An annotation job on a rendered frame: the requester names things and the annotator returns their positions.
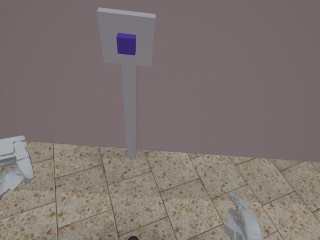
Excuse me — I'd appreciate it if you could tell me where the left robot hand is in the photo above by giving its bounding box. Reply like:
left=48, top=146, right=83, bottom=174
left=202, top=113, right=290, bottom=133
left=0, top=135, right=34, bottom=200

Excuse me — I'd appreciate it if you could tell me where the right robot hand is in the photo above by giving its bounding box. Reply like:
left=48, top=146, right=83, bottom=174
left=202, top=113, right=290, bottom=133
left=224, top=192, right=264, bottom=240

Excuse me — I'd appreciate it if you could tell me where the panel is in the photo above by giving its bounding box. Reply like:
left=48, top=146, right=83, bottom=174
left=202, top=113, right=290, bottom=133
left=96, top=7, right=156, bottom=159

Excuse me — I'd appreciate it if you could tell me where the button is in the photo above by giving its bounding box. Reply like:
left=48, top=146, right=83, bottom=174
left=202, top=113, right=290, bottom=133
left=116, top=33, right=136, bottom=56

